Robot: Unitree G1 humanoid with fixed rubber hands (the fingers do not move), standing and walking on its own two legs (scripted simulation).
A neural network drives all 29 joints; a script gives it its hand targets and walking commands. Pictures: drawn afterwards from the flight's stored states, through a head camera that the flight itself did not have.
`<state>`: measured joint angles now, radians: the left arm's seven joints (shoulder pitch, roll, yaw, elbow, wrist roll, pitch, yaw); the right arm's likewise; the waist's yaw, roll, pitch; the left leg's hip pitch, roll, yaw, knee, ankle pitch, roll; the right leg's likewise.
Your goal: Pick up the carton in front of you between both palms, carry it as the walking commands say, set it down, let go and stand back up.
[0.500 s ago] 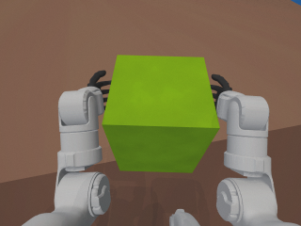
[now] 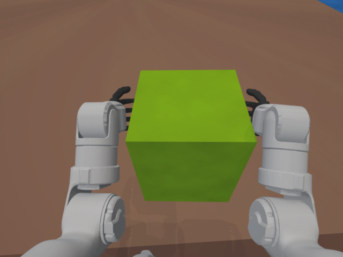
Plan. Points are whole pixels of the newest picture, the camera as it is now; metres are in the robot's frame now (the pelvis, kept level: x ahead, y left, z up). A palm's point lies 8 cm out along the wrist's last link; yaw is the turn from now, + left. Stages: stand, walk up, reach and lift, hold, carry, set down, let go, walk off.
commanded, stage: carry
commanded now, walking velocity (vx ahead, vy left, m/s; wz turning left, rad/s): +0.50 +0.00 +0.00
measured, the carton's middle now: (186, 139) +0.38 +0.01 +0.11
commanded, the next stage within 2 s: none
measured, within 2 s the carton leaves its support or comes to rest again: neither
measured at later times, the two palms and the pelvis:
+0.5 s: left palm (147, 43) +0.67 +0.15 +0.21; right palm (247, 46) +0.68 -0.15 +0.21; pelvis +0.30 -0.01 +0.03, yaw +1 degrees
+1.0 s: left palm (151, 14) +0.97 +0.18 +0.20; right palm (225, 16) +0.95 -0.12 +0.20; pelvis +0.59 +0.04 +0.05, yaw +0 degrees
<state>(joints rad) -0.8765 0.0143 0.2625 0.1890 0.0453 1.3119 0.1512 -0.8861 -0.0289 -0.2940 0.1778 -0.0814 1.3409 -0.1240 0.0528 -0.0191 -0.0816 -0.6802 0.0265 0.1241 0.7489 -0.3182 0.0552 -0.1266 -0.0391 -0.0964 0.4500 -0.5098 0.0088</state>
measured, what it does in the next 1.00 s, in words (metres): climbs: left foot 0.03 m higher, then right foot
